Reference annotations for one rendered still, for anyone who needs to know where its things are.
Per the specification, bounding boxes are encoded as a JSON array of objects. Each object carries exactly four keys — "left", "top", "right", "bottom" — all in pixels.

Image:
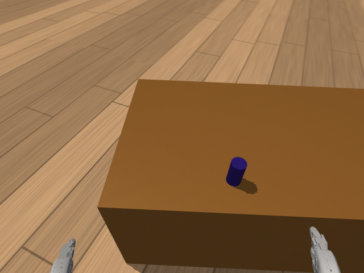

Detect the right robot hand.
[{"left": 309, "top": 226, "right": 341, "bottom": 273}]

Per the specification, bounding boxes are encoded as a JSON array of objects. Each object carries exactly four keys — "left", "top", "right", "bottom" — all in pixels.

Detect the can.
[{"left": 226, "top": 157, "right": 247, "bottom": 187}]

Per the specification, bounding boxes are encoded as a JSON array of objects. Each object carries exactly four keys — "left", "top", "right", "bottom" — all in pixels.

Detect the left robot hand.
[{"left": 50, "top": 238, "right": 76, "bottom": 273}]

